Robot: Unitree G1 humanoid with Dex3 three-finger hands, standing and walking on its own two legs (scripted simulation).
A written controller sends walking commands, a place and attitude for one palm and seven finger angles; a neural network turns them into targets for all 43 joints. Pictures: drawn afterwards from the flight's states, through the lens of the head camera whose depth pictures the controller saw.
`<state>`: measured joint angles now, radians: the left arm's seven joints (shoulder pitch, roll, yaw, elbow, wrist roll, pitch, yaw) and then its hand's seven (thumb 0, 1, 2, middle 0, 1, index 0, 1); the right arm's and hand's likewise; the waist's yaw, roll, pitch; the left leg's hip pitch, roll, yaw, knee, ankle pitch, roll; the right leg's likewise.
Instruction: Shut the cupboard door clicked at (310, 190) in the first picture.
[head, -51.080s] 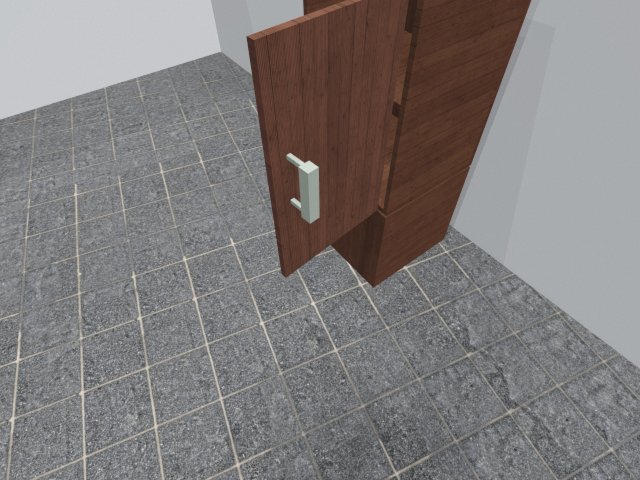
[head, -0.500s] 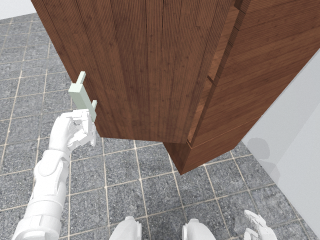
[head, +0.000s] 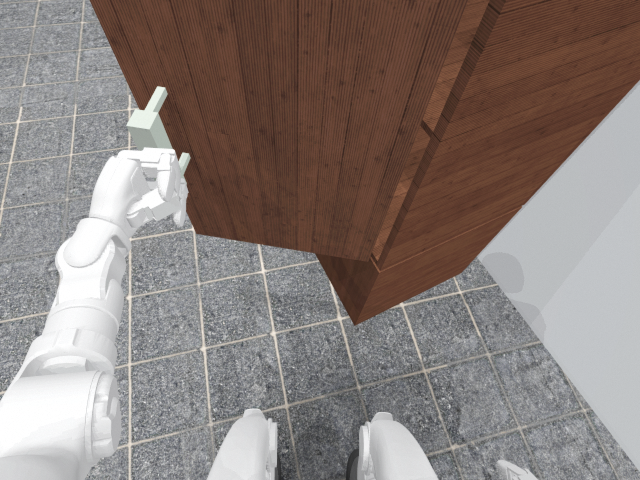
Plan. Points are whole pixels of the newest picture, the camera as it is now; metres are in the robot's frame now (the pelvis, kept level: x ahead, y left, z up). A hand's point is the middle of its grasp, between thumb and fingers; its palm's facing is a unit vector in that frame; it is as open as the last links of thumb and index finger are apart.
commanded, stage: push the door shut along its arc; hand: left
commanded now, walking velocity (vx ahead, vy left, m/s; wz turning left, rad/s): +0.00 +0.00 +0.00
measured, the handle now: (166, 144) +0.52 +0.21 +0.06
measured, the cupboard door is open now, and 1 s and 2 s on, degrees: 54 38 31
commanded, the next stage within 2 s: pull the fist back off the door in 1.24 s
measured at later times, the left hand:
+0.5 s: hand (210, 158) +0.50 +0.15 +0.05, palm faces -0.37 -0.93 -0.05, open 3.1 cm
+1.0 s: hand (253, 129) +0.55 +0.10 +0.06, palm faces -0.45 -0.89 -0.03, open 3.0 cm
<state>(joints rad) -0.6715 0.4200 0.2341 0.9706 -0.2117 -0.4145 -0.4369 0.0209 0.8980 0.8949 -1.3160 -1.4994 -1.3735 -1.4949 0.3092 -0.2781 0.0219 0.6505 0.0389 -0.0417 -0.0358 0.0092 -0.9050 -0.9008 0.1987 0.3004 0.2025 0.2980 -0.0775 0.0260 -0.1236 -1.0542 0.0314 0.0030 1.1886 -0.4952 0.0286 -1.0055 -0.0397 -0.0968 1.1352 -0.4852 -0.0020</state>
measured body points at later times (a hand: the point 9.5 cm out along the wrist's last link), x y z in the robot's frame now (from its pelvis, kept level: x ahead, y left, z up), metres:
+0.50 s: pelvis -0.01 +0.01 -0.02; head +0.15 +0.04 +0.40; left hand +0.52 +0.20 +0.06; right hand +0.02 -0.26 -0.12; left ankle +0.04 +0.10 -0.64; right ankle +0.03 -0.13 -0.64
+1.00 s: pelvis +0.01 +0.00 -0.02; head +0.18 +0.01 +0.39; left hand +0.57 +0.15 +0.06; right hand -0.01 -0.26 -0.13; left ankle +0.04 +0.10 -0.64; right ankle +0.03 -0.13 -0.64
